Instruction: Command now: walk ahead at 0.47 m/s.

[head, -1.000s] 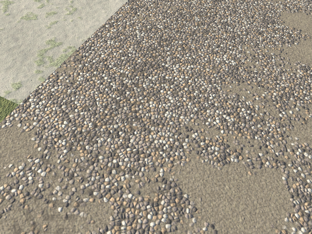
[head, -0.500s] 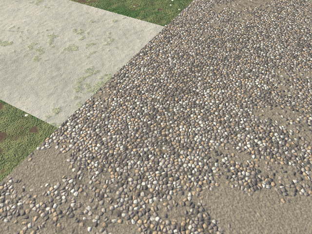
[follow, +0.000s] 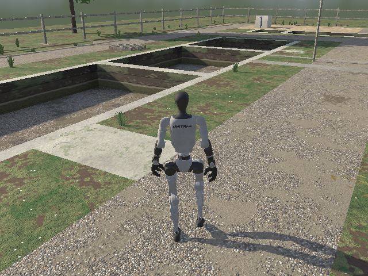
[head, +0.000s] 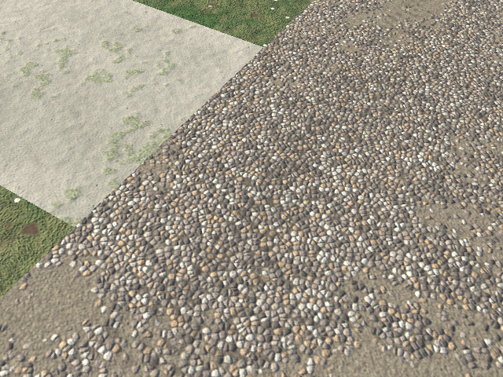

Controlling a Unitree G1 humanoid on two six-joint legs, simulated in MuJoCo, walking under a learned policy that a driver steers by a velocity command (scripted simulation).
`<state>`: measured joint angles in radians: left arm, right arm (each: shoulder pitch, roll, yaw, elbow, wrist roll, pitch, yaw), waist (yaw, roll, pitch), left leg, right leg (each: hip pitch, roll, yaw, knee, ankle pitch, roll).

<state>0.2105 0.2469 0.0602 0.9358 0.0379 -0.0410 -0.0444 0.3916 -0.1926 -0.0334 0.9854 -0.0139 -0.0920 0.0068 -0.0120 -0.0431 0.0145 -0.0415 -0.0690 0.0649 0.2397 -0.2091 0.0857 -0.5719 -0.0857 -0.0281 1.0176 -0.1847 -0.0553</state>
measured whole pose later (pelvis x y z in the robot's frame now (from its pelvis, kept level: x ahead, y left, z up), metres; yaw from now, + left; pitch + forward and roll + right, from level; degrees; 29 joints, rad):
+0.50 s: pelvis +0.28 -0.04 +0.00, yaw +0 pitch -1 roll +0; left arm 0.34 0.21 0.05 1.02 0.01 -0.09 -0.01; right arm 0.22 -0.22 -0.04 0.95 -0.04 -0.05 0.02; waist 0.01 0.03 0.05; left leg -0.53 0.08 -0.01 1.08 -0.24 0.06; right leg -0.15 0.09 -0.10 0.33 -0.17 -0.12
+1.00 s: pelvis +0.55 +0.00 -0.01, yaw -16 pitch +1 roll +1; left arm 0.28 0.28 0.08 0.90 0.03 -0.03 -0.02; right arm 0.20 -0.22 -0.05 0.87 -0.03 -0.09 -0.01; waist 0.02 -0.04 0.04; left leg -0.23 0.00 0.13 0.40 -0.18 0.05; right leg -0.48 -0.02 0.01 1.14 -0.31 -0.08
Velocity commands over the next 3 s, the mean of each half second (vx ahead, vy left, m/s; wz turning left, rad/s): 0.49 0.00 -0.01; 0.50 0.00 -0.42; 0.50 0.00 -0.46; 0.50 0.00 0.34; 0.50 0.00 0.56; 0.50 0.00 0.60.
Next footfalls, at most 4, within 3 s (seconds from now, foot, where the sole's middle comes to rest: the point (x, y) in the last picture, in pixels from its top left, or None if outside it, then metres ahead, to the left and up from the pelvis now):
0.28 right None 0.33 -0.09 -0.79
0.82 left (221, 329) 0.64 0.07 -0.79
1.36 right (319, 276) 0.81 -0.22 -0.79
1.92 left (313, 197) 1.13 -0.23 -0.79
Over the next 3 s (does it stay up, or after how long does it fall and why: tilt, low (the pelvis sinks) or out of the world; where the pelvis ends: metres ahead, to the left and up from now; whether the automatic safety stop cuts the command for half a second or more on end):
stays up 1.53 -0.27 -0.03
